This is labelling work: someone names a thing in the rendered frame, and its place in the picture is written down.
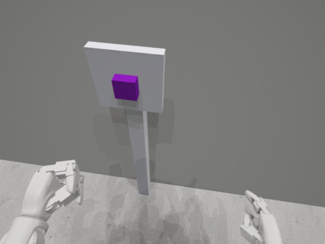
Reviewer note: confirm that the button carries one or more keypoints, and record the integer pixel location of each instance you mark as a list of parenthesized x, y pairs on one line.
[(125, 87)]

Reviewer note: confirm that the left robot forearm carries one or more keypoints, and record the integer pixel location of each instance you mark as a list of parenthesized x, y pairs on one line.
[(26, 230)]

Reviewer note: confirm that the robot right hand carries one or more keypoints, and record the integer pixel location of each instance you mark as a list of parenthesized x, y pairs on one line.
[(265, 230)]

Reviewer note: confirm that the panel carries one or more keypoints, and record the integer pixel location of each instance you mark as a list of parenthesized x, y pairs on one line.
[(148, 64)]

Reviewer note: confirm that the robot left hand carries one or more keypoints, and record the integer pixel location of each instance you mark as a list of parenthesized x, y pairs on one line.
[(38, 199)]

